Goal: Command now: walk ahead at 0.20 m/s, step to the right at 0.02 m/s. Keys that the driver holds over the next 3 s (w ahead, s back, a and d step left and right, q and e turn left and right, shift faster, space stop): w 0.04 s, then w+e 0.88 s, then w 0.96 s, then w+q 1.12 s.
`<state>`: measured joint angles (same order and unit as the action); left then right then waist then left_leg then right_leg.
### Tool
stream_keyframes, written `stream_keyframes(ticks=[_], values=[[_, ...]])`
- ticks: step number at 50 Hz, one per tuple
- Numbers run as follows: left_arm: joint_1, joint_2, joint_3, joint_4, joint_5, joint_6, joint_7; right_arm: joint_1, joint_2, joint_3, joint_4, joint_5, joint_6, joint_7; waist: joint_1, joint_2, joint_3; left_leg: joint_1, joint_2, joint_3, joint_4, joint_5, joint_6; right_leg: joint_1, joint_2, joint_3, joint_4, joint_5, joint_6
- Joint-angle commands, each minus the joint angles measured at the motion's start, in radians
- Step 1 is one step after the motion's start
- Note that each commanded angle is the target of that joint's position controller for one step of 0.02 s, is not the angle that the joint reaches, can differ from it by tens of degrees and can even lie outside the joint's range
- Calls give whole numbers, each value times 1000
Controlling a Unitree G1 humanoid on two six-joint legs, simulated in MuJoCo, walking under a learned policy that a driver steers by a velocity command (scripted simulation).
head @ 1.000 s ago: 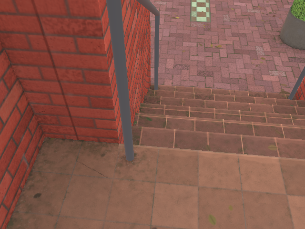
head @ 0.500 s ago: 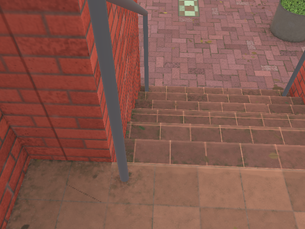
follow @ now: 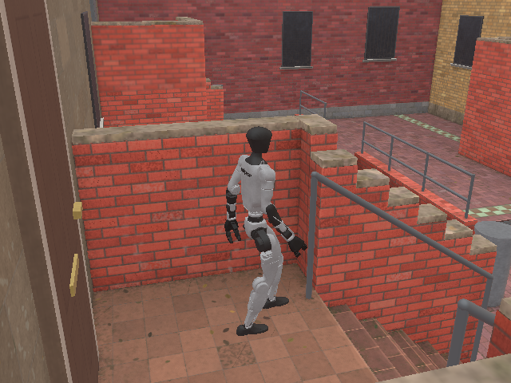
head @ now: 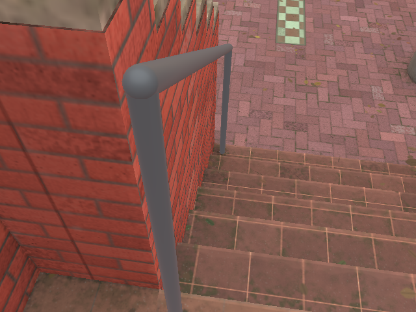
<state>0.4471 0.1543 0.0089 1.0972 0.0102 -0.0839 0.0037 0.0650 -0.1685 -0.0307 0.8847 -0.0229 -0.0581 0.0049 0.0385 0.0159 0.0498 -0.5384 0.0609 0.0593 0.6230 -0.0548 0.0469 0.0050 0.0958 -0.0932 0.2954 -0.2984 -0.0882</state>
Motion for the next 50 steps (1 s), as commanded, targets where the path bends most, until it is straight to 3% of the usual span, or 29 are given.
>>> stream_keyframes(ticks=[1, 2, 3, 4, 5, 6, 8, 9, 13, 14, 18, 19, 20, 21, 23, 25, 26, 28, 32, 36, 37, 38, 39, 40, 41, 42, 43, 45, 50], values=[[35, 114, 10, -18, 4, 5, 11, 219, -30, -11, 70, -3, -35, -19, -69, 35, 35, 282, -112, 63, -150, 81, 21, -151, -238, 125, 148, 851, -66], [30, 147, 15, -10, -2, -1, 17, 315, -45, -15, 91, -6, -56, -25, -114, 5, -23, 384, -69, 15, -225, 230, 33, -132, -206, 114, 249, 828, -30], [47, 128, 7, -18, -24, -2, 24, 412, -117, -27, 88, -29, -75, -29, -137, 4, -143, 592, 122, -128, -154, 668, 62, -230, -154, 91, 422, 475, 1], [205, -26, -22, -7, -57, 11, 15, 452, -165, -36, 121, 1, -59, -36, -65, 291, -332, 796, 361, -309, -71, 1229, 290, -353, -74, 60, 713, -223, 48], [145, 36, -12, -5, -49, 30, 20, 395, -104, -21, 91, 26, -45, -38, -84, 185, -377, 732, 388, -324, -91, 1251, 335, -380, -56, 115, 826, -427, 57], [4, 97, 5, -89, 2, 27, 14, 292, -134, -29, 89, 39, -14, -50, -51, 249, -248, 585, 292, -200, -155, 1105, 337, -429, -117, 125, 827, -449, 65], [-52, 128, 28, -103, 27, 49, 14, 147, -97, -21, 35, 20, 22, -67, -11, 100, -122, 442, 208, -98, -216, 831, 274, -477, -124, 77, 800, -370, 96], [-17, 103, 28, -90, 35, 70, 17, 143, -107, -24, 21, 17, 34, -73, -1, 57, -130, 370, 184, -45, -239, 761, 263, -424, -115, 47, 816, -305, 111], [-4, 21, 13, -119, 14, 121, 36, 85, -87, -21, -30, -19, 39, -72, 15, -28, -183, 224, 200, -35, -282, 230, 267, -342, -152, 40, 688, -171, 85], [-33, 35, 19, -144, 19, 126, 40, 95, -84, -20, -26, -26, 41, -72, 11, 27, -182, 207, 195, -31, -280, 158, 256, -326, -149, 33, 631, -135, 68], [16, 76, 34, -186, 42, 144, 24, 89, -129, -34, -30, 1, 60, -82, 53, 14, -159, 54, 204, -1, -220, -207, 141, -135, -143, 15, 362, -22, -3], [-3, 118, 45, -209, 63, 143, 21, 131, -126, -39, -14, 10, 62, -83, 60, -124, -76, -34, 121, 64, -65, -357, 66, -136, -243, 202, 154, -33, -29], [-27, 301, 87, -262, 55, 143, 29, 172, -91, -37, -57, 8, 85, -73, 52, -431, -21, -164, -116, 130, 213, -562, -20, -255, -538, 716, -125, 4, -168], [-88, 312, 91, -283, 61, 146, 54, 174, -79, -36, -51, -11, 92, -65, 17, -328, 48, -69, -89, -28, 450, -512, -37, -422, -547, 763, -199, 13, -226], [-240, 239, 84, -326, 37, 138, 63, 149, -103, -52, -46, 13, 96, -43, -46, -95, 51, 1, -79, -62, 475, -305, -46, -485, -368, 448, -74, -50, -147], [-278, 208, 79, -363, 28, 110, 42, 144, -86, -52, -57, -24, 104, -34, -54, -140, -18, -3, -109, -27, 473, -221, -44, -390, -281, 330, 23, 181, -111], [-228, 190, 79, -353, 19, 102, 32, 140, -75, -52, -66, -25, 109, -28, -40, -126, -61, -24, -110, -34, 474, -226, -52, -324, -277, 341, 44, 239, -124], [-164, 198, 85, -345, 7, 91, 31, 117, -75, -49, -93, -12, 113, -37, -23, -132, -64, -50, -107, -39, 379, -272, -72, -236, -289, 368, 57, 338, -140], [-135, 223, 101, -356, 24, 113, 34, 94, -74, -31, -130, 16, 97, -41, 16, -190, -93, 49, -112, -61, 123, -356, -73, -192, -281, 451, 26, 143, -170], [-226, 234, 110, -373, 7, 124, 15, 287, -103, -32, -103, 44, 82, -76, -89, -191, -96, 377, -121, -33, -275, -248, -52, -349, -177, 457, 43, 73, -65], [-218, 195, 104, -388, 5, 128, 18, 313, -167, -50, -98, 25, 59, -75, -80, -89, -119, 483, 14, -158, -376, -271, -42, -438, -93, 395, 174, -34, 0], [-202, 102, 81, -428, -3, 127, 21, 280, -298, -74, -138, -5, 44, -66, -54, 190, -117, 538, 348, -480, -461, -399, 31, -620, 42, 247, 412, -173, 49], [-270, 194, 104, -437, 34, 127, 18, 175, -314, -77, -160, -11, 40, -62, -62, 230, -32, 359, 409, -533, -468, -233, 135, -693, 13, 196, 535, -262, 65], [-295, 236, 115, -433, 57, 123, 7, 158, -236, -58, -167, -8, 24, -59, -48, 108, -43, 346, 357, -458, -436, -107, 158, -638, -9, 246, 654, -190, 72], [-329, 192, 103, -456, 43, 115, -31, 151, -198, -56, -163, -5, 22, -33, -50, 233, -122, 420, 255, -427, -494, -718, 90, -729, -45, 220, 751, -3, 50], [-333, 192, 100, -452, 34, 114, -50, 83, -164, -43, -176, -4, 21, -27, -40, 257, -51, 420, 220, -360, -513, -648, 51, -804, -26, 232, 817, 59, 59], [-321, 195, 100, -445, 54, 112, -65, 116, -154, -42, -168, 7, 11, -35, -44, 184, -49, 452, 202, -302, -508, -566, 44, -832, -22, 222, 880, 84, 65], [-264, 167, 93, -429, 47, 98, -72, 211, -153, -41, -135, 3, -8, -34, -49, 109, -66, 512, 170, -222, -465, -413, 51, -834, -19, 217, 907, 105, 71], [-345, 139, 73, -465, 62, 104, -58, 347, -192, -54, -77, -1, -50, -36, -101, 89, 9, 506, 232, -190, -512, -424, 108, -808, -61, 192, 675, 105, 110]])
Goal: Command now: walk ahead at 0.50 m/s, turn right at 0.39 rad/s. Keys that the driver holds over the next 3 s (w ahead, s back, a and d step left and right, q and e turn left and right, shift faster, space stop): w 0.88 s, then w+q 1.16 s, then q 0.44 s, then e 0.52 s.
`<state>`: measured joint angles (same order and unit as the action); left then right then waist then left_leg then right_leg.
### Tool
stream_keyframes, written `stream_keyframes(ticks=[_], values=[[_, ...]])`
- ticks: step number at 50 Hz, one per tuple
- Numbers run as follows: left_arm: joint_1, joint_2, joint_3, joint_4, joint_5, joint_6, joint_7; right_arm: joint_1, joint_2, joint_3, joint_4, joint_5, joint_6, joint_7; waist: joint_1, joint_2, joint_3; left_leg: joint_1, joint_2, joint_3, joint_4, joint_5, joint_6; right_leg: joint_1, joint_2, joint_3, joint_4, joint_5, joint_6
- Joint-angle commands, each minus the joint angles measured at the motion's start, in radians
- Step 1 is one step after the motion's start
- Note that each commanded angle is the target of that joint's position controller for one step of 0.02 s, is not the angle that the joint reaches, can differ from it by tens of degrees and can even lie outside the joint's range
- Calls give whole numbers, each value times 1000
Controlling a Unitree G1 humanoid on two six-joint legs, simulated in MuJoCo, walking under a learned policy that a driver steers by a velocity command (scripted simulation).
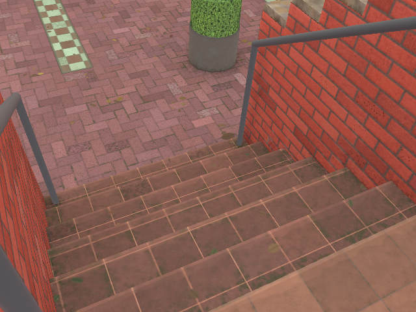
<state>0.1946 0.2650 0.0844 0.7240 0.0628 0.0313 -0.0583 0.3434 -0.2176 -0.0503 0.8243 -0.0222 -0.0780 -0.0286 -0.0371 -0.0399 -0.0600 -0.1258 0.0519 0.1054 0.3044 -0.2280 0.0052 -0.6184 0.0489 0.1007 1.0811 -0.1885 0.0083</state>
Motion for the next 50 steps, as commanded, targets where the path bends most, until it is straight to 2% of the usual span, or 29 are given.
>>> stream_keyframes(ticks=[1, 3, 5, 7, 8, 9, 10, 11, 12, 14, 16, 20, 21, 24, 26, 28, 29, 31, 32, 33, 34, 35, 36, 37, 38, 39, 44, 47, 50], values=[[-106, 27, -2, -96, 9, -18, 0, 72, -159, -37, -7, -3, -31, -3, -25, 154, 139, 66, 247, -212, -205, -233, 146, -143, -23, -8, -182, 1, 7], [-121, 7, -12, -111, -12, -28, -19, 21, -157, -36, -19, -10, -30, 7, -8, 212, 146, -29, 222, -120, -206, -161, 134, 32, -40, -90, -346, -16, -22], [-140, 11, -17, -110, -30, -29, -38, 32, -153, -34, -15, 1, -17, 13, -22, 271, 132, -72, 210, -98, -179, -147, 155, 189, -42, -163, -448, -95, -51], [-64, 6, -18, -82, -22, -37, -28, 44, -177, -40, -4, 7, 1, 16, 18, 200, 141, -116, 228, -93, -92, -87, 173, 333, -21, -208, -554, -106, -87], [48, 19, -10, -35, -14, -48, -13, 50, -176, -39, 0, 10, 8, 16, 67, 132, 115, -169, 202, -60, 31, 17, 164, 479, 10, -214, -594, -97, -99], [220, 55, 7, 15, -14, -74, 12, 65, -151, -32, 13, -5, 16, 25, 148, -21, 48, -268, 142, -3, 284, 29, 137, 680, -29, -124, -601, -100, -96], [340, 166, 22, 17, -3, -86, 38, 39, -40, -1, -54, -8, 16, 39, 181, -293, -35, -496, 43, 59, 655, -271, 84, 815, -329, 314, -773, -447, -140], [356, 240, 34, 15, -34, -90, 48, 2, -95, -19, -85, 2, 13, 40, 171, -288, -12, -672, -53, -79, 829, -332, 95, 756, -434, 678, -934, -509, -222], [291, 189, 20, 19, -37, -87, 51, -35, -127, -27, -88, 5, 15, 44, 127, -133, 63, -721, 20, -152, 912, -250, 113, 720, -413, 544, -884, -431, -224], [195, 111, 2, 8, -41, -95, 54, -12, -96, -13, -64, 10, 2, 51, 59, -3, 78, -612, 73, -147, 832, -65, 90, 583, -296, 277, -896, -166, -174], [183, 66, -12, 23, -51, -109, 56, 22, -106, -16, -33, -18, 29, 59, 27, -62, 97, -563, 78, -113, 819, -10, 52, 541, -240, 166, -926, 43, -165], [285, 53, -15, 74, -65, -119, 57, -55, -86, -12, -55, -1, 64, 62, 22, -42, 121, -613, 67, -103, 748, 98, 25, 554, -214, 60, -937, 264, -168], [291, 73, -9, 77, -62, -114, 52, -103, -78, -10, -73, -15, 65, 64, 30, -14, 133, -651, 60, -91, 699, 129, 26, 571, -221, 64, -926, 361, -181], [314, 65, -22, 101, -76, -113, 59, -238, -61, 3, -109, -12, 69, 78, 53, -11, 124, -626, 31, -75, 547, 222, 19, 602, -201, 13, -905, 503, -171], [317, 68, -28, 117, -66, -110, 60, -280, -40, 15, -119, -12, 80, 85, 63, -47, 117, -499, -14, -38, 483, 246, 17, 559, -173, -39, -890, 586, -164], [339, 76, -32, 140, -57, -105, 63, -315, -62, 16, -131, -6, 85, 82, 66, -45, 140, -467, -29, -36, 446, 210, 34, 582, -198, -39, -884, 617, -165], [324, 84, -35, 133, -45, -105, 63, -293, -83, 10, -116, -10, 83, 79, 62, -26, 114, -413, -61, 4, 507, 243, 53, 584, -205, -53, -857, 723, -168], [257, 119, -32, 122, -53, -112, 71, -184, -116, 0, -79, -11, 74, 64, -2, -29, 90, -217, -108, 5, 466, 148, 97, 546, -191, -96, -735, 1016, -145], [252, 138, -29, 140, -52, -108, 85, -102, -124, -3, -59, -9, 69, 59, -46, -61, 89, -170, -105, -64, 353, 5, 109, 599, -203, -62, -632, 1024, -140], [232, 127, -31, 153, -45, -98, 94, 37, -138, -14, -14, -5, 66, 55, -111, -66, 25, -43, -120, -60, 273, -34, 128, 616, -199, -69, -465, 965, -148], [226, 119, -27, 136, -47, -85, 98, 180, -180, -32, 31, -12, 37, 38, -151, 25, -15, 107, -35, -154, 157, 24, 151, 513, -161, -91, -183, 717, -138], [288, 20, -46, 116, -32, -85, 102, 226, -256, -41, 31, -6, 22, 25, -83, 238, -99, 258, 232, -467, 172, 145, 182, 324, -23, -132, 151, -127, -129], [425, 29, -34, 124, -57, -88, 85, 199, -251, -39, 33, 21, 23, 33, 1, 331, -117, 358, 316, -872, 62, 109, 308, 26, 104, 8, 302, -384, -124], [347, 98, -20, 142, -56, -86, 87, 110, -186, -34, 18, 39, 24, 39, 3, 153, 37, 224, 293, -738, 17, 52, 298, -46, 29, 46, 315, -270, -130], [266, 115, -13, 129, -64, -85, 82, 29, -143, -21, -7, 30, 18, 46, 14, 97, 111, 92, 267, -619, -13, 93, 293, -21, -3, 27, 289, -187, -128], [242, 105, -11, 133, -54, -78, 80, 2, -133, -17, -8, 23, 8, 51, 51, 45, 148, -3, 219, -535, -50, 102, 269, 26, -44, 22, 223, -143, -124], [135, 52, -25, 117, -42, -19, 69, 91, -152, -17, 35, 38, -40, 41, 71, 69, 160, -40, 134, -341, -154, 323, 206, 32, -129, -26, -21, 13, -65], [19, 49, -26, 77, -36, -21, 48, 162, -144, -5, 55, 51, -20, 28, 38, 87, 146, 30, 98, -275, -122, 593, 175, -13, -138, -76, -183, 106, -25], [41, 41, -23, 118, -42, -16, 46, 204, -158, -4, 62, 30, 12, 25, 39, 125, 58, 80, 92, -249, -16, 734, 179, 31, -127, -80, -166, 214, -11]])
Over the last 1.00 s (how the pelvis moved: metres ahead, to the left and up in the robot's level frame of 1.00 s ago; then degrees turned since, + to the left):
0.04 0.03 0.01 -30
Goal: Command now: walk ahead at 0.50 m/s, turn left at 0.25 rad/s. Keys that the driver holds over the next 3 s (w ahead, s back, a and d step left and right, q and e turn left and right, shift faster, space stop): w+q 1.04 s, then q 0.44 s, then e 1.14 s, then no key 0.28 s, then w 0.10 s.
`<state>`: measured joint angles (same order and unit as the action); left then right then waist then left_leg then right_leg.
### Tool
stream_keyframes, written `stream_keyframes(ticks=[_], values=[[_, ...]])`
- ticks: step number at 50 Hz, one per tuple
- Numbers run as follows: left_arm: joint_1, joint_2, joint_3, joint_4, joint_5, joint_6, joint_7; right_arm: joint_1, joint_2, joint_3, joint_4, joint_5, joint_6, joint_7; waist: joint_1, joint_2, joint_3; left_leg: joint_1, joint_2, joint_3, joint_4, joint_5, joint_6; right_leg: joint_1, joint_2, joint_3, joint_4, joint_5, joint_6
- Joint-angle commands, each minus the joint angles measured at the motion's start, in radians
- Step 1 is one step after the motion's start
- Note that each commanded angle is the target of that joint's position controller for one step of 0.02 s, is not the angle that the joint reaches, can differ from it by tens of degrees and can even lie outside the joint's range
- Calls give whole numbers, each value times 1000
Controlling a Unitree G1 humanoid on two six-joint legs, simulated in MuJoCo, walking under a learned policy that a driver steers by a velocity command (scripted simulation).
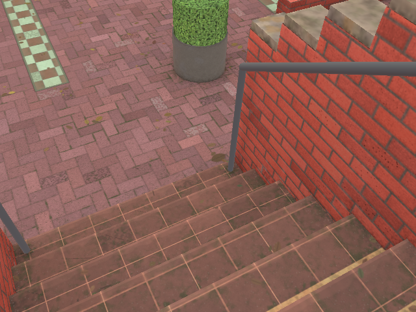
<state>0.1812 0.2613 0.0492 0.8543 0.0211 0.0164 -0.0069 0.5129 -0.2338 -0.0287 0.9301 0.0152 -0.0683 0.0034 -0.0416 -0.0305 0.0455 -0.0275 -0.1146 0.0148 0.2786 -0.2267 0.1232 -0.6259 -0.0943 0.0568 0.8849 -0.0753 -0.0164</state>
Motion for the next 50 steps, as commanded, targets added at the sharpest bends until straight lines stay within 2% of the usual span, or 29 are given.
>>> stream_keyframes(ticks=[1, 4, 7, 9, 11, 14, 16, 17, 19, 20, 21, 22, 24, 25, 26, 28, 30, 31, 32, 33, 35, 39, 44, 45, 46, 47, 48, 49, 50], values=[[45, 66, 19, -3, 0, -2, -6, 30, -160, -29, -58, -12, 5, -10, 35, 106, -68, -30, 241, -155, 37, 654, 64, 43, 36, -67, 53, 152, 9], [-70, 73, 24, -15, 10, -1, -2, 58, -139, -27, -63, -23, 24, -20, 1, 119, 4, -36, 256, -239, 87, 541, 96, -32, 31, -71, 54, 122, 6], [-247, 100, 33, -85, 33, -34, 10, 209, -161, -44, -32, -35, 25, -58, -85, 100, 46, 326, 341, -432, 183, 453, 182, -449, 3, 43, 51, 20, 35], [-360, 103, 32, -130, 22, -58, 11, 296, -185, -58, -18, -34, 22, -66, -138, 87, 93, 406, 352, -477, 199, 362, 201, -597, -4, 53, -20, -5, 45], [-400, 107, 29, -176, 10, -72, 1, 215, -117, -44, -22, -38, 5, -72, -102, 77, 156, 200, 293, -433, 209, 218, 153, -449, -34, 88, -225, 206, 45], [-220, -1, 2, -135, -5, -59, -42, 19, -103, -32, -74, -14, -11, -41, -47, 53, 38, -431, 125, -254, 277, -65, 49, 350, 68, -44, -350, 700, 9], [-136, 16, 6, -113, -19, -43, -38, 32, -98, -30, -69, -20, -16, -43, -44, 75, 43, -411, 119, -288, 405, -109, 32, 435, 73, -25, -383, 655, 25], [17, 48, 23, -65, -26, -46, -26, -20, -87, -27, -77, -26, -7, -54, 37, 110, -15, -365, 119, -270, 599, -14, 20, 522, 41, 12, -364, 693, 22], [369, 114, 55, 33, 5, -68, 12, -81, -155, -51, -64, -20, 17, -67, 242, 22, -130, -299, 84, -220, 1169, 251, -1, 744, 2, -7, -586, 772, 13], [402, 141, 64, 49, 39, -77, 14, -54, -137, -58, -56, -16, 28, -67, 250, -190, -94, -439, -62, -157, 1574, -466, -16, 829, -80, 25, -713, 752, -39], [388, 144, 32, 40, 62, -95, -11, 161, -48, -42, -59, 23, 31, -58, 61, -191, -220, -734, -37, -208, 1723, -715, -43, 1127, -234, 85, -158, 1284, -12], [379, 129, 35, 27, 33, -99, -34, 254, -47, -29, -50, 23, 31, -63, 32, -204, -299, -858, 42, -180, 1692, -612, -65, 1165, -347, 209, -121, 1313, -72], [291, 90, 27, -7, 0, -111, -44, 79, -76, -40, -44, -52, 58, -56, 43, -97, -127, -847, 107, -128, 1607, -336, -67, 732, -311, 211, -324, 676, -139], [264, 204, 59, -2, -14, -111, -22, 60, -89, -42, -88, -81, 72, -40, 8, -255, -175, -872, 143, -105, 1646, -333, -69, 626, -413, 430, -391, 174, -278], [213, 127, 33, -14, -3, -123, -21, -140, -130, -55, -127, -94, 85, -33, 38, -128, -28, -879, 189, -211, 1373, -113, -73, 399, -367, 350, -470, -27, -244], [170, 66, 3, -1, 10, -123, -9, -224, -101, -62, -137, -44, 101, -5, -13, -66, 123, -768, 164, -202, 1110, 108, -107, 72, -297, 220, -462, -47, -192], [258, 98, 8, 39, -1, -117, 2, -203, -30, -46, -112, -62, 113, 11, -11, -83, 67, -701, 134, -141, 1089, 168, -101, 64, -278, 166, -434, 39, -196], [262, 133, 18, 40, 6, -121, 0, -169, -26, -46, -88, -71, 115, 9, -28, -111, 9, -683, 121, -111, 1121, 245, -83, 109, -270, 147, -394, 47, -189], [253, 108, 14, 26, 1, -125, -5, -218, -48, -58, -112, -66, 112, 10, -37, -78, 19, -708, 127, -126, 1019, 386, -67, 118, -228, 103, -385, -37, -163], [258, 52, 3, 40, -14, -130, 2, -297, -59, -65, -130, -71, 108, 11, -14, -88, 28, -791, 139, -186, 938, 500, -51, 204, -227, 108, -331, -183, -136], [332, 68, 2, 49, -10, -133, 9, -394, -66, -70, -159, -77, 103, 9, 48, -72, 46, -905, 121, -206, 870, 526, -37, 325, -246, 134, -293, -293, -127], [336, 88, 2, 41, 16, -122, 32, -562, -19, -49, -216, -41, 83, 53, 108, -10, 86, -629, 89, -57, 502, 774, -76, 168, -196, -34, -247, -611, -84], [407, 90, 19, 83, 30, -74, 58, -603, -26, -47, -215, -16, 72, 58, 189, -87, 212, -480, 152, 36, 232, 543, -45, 272, -235, -121, -84, -277, -81], [369, 112, 27, 87, 26, -67, 58, -483, -45, -57, -176, -34, 73, 49, 126, -96, 137, -344, 167, 30, 317, 581, -18, 273, -252, -135, 64, -106, -74], [395, 108, 20, 79, 32, -58, 52, -339, -75, -72, -122, -35, 64, 31, 71, -21, 84, -300, 107, 69, 108, 398, -11, 395, -208, -188, 263, 55, -86], [369, 120, 27, 95, 24, -45, 68, -132, -80, -84, -28, -49, 61, 21, -24, -22, -56, 5, 100, 81, 69, 526, 4, 340, -170, -223, 576, 144, -87], [338, 114, 32, 88, 14, -47, 67, -31, -154, -106, 14, -71, 58, 19, -91, 190, -83, 217, 142, 10, 93, 577, 48, 102, -45, -269, 1024, -454, -59], [392, 39, 16, 30, 6, -55, 42, -9, -255, -102, 1, -54, 53, 29, -2, 348, -169, 532, 286, -161, 572, 1214, 109, -387, 0, -195, 1344, -883, -22], [334, 80, 11, -48, 8, -64, 30, 10, -272, -107, -33, 18, 66, 26, -50, 227, -367, 563, 388, -346, 509, 1133, 190, -449, -33, -111, 1303, -792, 7]])
Over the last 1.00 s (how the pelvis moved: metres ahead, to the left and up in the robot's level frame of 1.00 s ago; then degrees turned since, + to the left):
0.42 -0.08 0.00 -1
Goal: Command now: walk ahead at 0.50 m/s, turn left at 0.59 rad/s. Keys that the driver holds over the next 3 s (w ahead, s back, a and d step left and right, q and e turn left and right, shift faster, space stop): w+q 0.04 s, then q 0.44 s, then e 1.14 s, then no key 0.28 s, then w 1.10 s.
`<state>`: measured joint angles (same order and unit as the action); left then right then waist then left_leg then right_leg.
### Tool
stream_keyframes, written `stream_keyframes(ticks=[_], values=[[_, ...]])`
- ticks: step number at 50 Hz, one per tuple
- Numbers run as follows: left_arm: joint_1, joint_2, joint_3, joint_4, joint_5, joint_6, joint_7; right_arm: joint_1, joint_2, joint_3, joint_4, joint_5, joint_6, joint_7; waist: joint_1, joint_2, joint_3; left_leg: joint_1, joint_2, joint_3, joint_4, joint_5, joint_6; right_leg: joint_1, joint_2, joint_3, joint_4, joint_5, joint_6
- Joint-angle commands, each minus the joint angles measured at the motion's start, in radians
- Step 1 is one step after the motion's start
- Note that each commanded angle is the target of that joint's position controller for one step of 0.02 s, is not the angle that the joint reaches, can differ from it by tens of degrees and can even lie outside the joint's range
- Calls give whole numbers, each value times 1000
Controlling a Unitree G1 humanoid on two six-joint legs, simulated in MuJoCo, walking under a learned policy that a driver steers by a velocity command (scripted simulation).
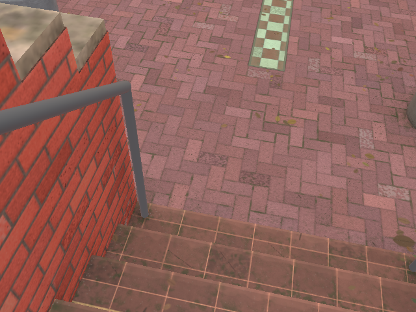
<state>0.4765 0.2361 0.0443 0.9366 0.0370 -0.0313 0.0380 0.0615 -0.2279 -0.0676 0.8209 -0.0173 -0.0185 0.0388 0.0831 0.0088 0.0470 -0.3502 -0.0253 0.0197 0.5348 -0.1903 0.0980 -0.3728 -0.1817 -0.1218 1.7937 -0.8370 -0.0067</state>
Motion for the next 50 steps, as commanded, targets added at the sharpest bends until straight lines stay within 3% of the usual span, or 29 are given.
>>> stream_keyframes(ticks=[1, 2, 3, 4, 5, 6, 7, 8, 9, 10, 12, 15, 16, 21, 23, 24, 25, 26, 27, 28, 30, 31, 32, 33, 34, 36, 39, 43, 50], values=[[-79, 96, 15, -185, 5, -21, -9, 464, -270, -68, 81, 45, 30, -22, -197, 110, -338, 790, 377, -526, 25, 583, 307, -815, 87, 108, 321, 92, 13], [-127, 85, 7, -176, 24, -25, -5, 425, -224, -50, 75, 30, 34, -39, -166, 59, -226, 586, 383, -599, -82, 73, 308, -813, 45, 160, 124, 165, 18], [-141, 100, 12, -152, 33, -11, -4, 369, -181, -34, 62, 19, 24, -47, -133, 57, -145, 436, 357, -614, -70, 52, 305, -768, 35, 179, 58, 204, 23], [-109, 95, 16, -130, 25, 4, 1, 310, -111, -4, 54, -12, 8, -42, -74, -3, -69, 230, 306, -506, -30, 152, 249, -658, 32, 206, -162, 455, 35], [-102, 70, 6, -115, 34, 20, 1, 305, -111, 2, 57, -11, 2, -47, -55, 34, -27, 68, 277, -510, -18, 324, 245, -573, 55, 181, -211, 481, 57], [-171, 62, 7, -152, 27, 28, -2, 243, -115, 10, 37, -1, -14, -57, -13, -36, -8, -84, 223, -443, -61, 398, 223, -448, 72, 172, -442, 631, 93], [-152, 36, 1, -132, 45, 35, -1, 256, -147, 3, 43, 0, -17, -62, -16, -23, -56, -112, 223, -456, -46, 597, 226, -348, 101, 136, -443, 677, 111], [-35, 41, 4, -66, 31, 38, 0, 270, -174, -5, 63, -3, -12, -65, 16, 13, -132, -91, 201, -414, -10, 757, 208, -247, 114, 137, -424, 805, 93], [-36, 49, 5, -71, 19, 37, -1, 262, -171, -6, 51, 12, -6, -69, 21, 53, -143, -69, 184, -399, 20, 826, 192, -240, 120, 140, -438, 825, 84], [-107, 98, 23, -102, -2, 43, -8, 317, -118, 0, 78, 35, -11, -73, -3, 66, -124, 14, 113, -365, 67, 595, 159, -334, 123, 189, -586, 1003, 70], [-265, 84, 16, -167, 7, 50, -17, 352, -87, 5, 67, 46, -4, -87, -53, 63, -68, 22, 83, -409, 93, 425, 149, -369, 147, 188, -754, 1124, 51], [-381, 55, 6, -241, 33, 46, -23, 366, -80, 0, 46, 23, -11, -94, -94, 50, -55, 57, 64, -503, 184, 186, 166, -392, 186, 230, -879, 1209, 47], [-408, 50, 8, -267, 30, 43, -24, 381, -83, -3, 34, 17, -7, -95, -102, 56, -27, 29, 47, -511, 195, 141, 173, -362, 196, 231, -941, 1189, 48], [-416, 27, 0, -328, -22, 16, -31, 313, -43, 29, -46, -14, 26, -91, -140, 130, -8, -88, -16, -525, 285, 117, 150, -60, 177, 283, -1308, 1134, 34], [-359, 46, 13, -303, -45, 0, -35, 328, -53, 31, -66, -23, 46, -100, -159, 67, 25, -110, -47, -536, 365, 14, 128, 77, 116, 293, -1544, 1221, 20], [-276, 40, 21, -267, -50, 2, -31, 313, -64, 33, -70, -20, 58, -107, -127, 23, 29, -175, -75, -513, 476, -3, 110, 214, 102, 257, -1641, 1322, 20], [-190, 43, 28, -226, -37, 2, -27, 326, -58, 33, -67, -16, 53, -98, -111, -51, 14, -204, -129, -417, 626, -58, 81, 333, 95, 208, -1713, 1393, 22], [-94, 70, 38, -186, -29, 5, -23, 366, -54, 29, -71, -9, 43, -75, -111, -177, -52, -319, -182, -300, 826, -380, 54, 527, 45, 207, -1632, 1580, 22], [81, 118, 45, -162, -20, 9, -27, 394, -36, 28, -98, 20, 34, -62, -60, -299, -223, -531, -222, -158, 1215, -779, 2, 847, -95, 254, -1236, 1975, -45], [97, 116, 30, -155, -39, -2, -46, 440, -47, 27, -96, 37, 39, -70, -63, -276, -295, -693, -230, -98, 1522, -923, -7, 924, -170, 358, -1062, 1979, -172], [62, 99, 9, -138, -48, -25, -58, 347, -35, 40, -87, -6, 56, -82, -56, -129, -237, -789, -173, -113, 1689, -675, -37, 704, -216, 490, -1225, 1487, -305], [-57, 103, 5, -161, -39, -25, -37, 269, -35, 43, -102, -19, 68, -77, -78, -130, -188, -750, -135, -121, 1610, -544, -72, 504, -236, 627, -1377, 1059, -364], [-121, 78, -13, -158, -27, -17, -28, 159, -45, 43, -113, -41, 91, -81, -86, -85, -79, -696, -107, -139, 1601, -422, -82, 271, -199, 631, -1444, 880, -347], [-135, 56, -32, -148, -15, -7, -27, 129, -40, 45, -108, -42, 115, -84, -93, -70, -48, -641, -97, -112, 1570, -370, -91, 142, -138, 608, -1451, 814, -310], [-149, 57, -38, -150, -2, -1, -33, 128, -27, 48, -93, -33, 131, -85, -107, -52, -23, -578, -90, -60, 1525, -290, -98, 29, -63, 543, -1451, 817, -268], [-128, 109, -23, -143, -12, -1, -37, 102, 9, 54, -95, -40, 147, -92, -97, -104, -32, -604, -98, 9, 1581, -279, -100, 17, -4, 533, -1433, 894, -244], [-59, 132, -8, -136, -30, 5, -33, 21, 7, 52, -141, -47, 133, -110, -57, -136, -68, -730, -85, 4, 1636, -285, -103, 152, 3, 568, -1386, 1019, -250], [14, 136, -1, -155, -19, 32, -7, -93, 25, 61, -218, -34, 117, -107, 3, -122, -126, -809, -76, 17, 1658, -332, -117, 282, 2, 612, -1373, 1033, -285], [-7, 170, 13, -220, 1, 51, 20, -134, 47, 89, -336, -30, 115, -106, 9, -150, -149, -685, -76, 25, 1610, -448, -125, 264, 25, 638, -1459, 958, -322]])
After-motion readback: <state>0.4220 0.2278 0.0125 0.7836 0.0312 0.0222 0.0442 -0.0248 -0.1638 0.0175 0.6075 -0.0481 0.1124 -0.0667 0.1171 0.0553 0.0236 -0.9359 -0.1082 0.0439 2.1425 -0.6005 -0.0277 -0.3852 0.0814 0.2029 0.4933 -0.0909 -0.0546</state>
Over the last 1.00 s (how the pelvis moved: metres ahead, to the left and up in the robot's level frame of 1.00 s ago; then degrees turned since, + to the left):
0.47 0.03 -0.35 32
